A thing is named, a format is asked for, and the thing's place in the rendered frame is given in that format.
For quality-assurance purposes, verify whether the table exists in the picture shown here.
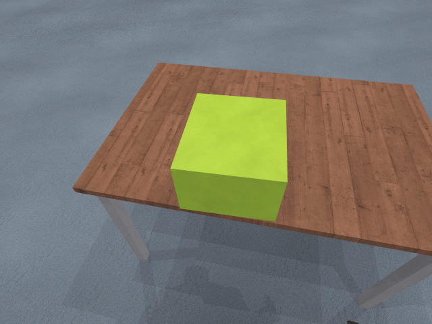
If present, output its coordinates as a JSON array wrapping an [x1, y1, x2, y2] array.
[[72, 63, 432, 309]]

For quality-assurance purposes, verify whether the carton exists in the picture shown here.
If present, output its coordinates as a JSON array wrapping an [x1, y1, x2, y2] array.
[[170, 93, 288, 221]]

